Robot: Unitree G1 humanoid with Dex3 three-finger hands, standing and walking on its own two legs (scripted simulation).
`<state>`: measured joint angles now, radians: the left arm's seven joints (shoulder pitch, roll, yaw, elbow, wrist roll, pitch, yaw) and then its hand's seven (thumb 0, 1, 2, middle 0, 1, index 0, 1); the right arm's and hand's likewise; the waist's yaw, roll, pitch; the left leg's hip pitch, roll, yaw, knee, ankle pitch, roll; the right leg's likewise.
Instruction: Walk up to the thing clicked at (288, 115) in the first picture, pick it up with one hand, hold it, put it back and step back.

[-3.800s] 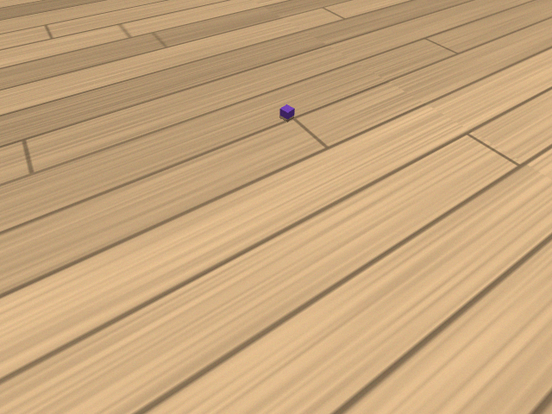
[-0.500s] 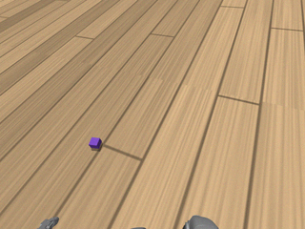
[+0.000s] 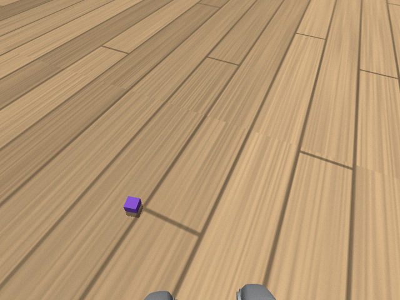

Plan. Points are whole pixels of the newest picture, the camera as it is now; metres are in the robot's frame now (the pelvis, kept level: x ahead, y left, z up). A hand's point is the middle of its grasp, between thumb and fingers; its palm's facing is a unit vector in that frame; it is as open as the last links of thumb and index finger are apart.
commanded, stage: walk up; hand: left
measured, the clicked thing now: (132, 204) +0.67 +0.36 -0.72
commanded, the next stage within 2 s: none
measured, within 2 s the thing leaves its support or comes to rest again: neither
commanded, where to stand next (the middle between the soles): +0.27 +0.15 m, yaw -3 degrees
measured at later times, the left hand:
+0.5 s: hand (17, 282) +0.17 +0.39 -0.09, palm faces +0.01 -0.85 -0.53, open 7.4 cm
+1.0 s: hand (18, 238) +0.28 +0.48 -0.15, palm faces -0.12 -0.93 -0.34, open 7.4 cm
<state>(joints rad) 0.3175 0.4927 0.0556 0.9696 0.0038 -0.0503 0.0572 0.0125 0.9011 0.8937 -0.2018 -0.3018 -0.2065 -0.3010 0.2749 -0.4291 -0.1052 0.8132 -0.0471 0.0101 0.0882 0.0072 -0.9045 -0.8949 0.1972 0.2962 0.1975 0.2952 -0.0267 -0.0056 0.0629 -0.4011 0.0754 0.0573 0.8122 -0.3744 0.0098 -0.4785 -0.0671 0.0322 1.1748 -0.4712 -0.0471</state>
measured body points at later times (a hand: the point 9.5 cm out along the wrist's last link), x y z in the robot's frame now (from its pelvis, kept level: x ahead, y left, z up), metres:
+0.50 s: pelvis +0.10 +0.10 +0.01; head +0.11 +0.06 +0.46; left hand +0.17 +0.44 -0.06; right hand +0.17 -0.22 -0.12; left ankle +0.14 +0.25 -0.64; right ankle +0.16 -0.03 -0.71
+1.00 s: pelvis +0.19 +0.21 +0.01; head +0.23 +0.24 +0.46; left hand +0.29 +0.53 -0.13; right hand +0.18 -0.12 -0.08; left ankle +0.20 +0.34 -0.71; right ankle +0.25 +0.06 -0.67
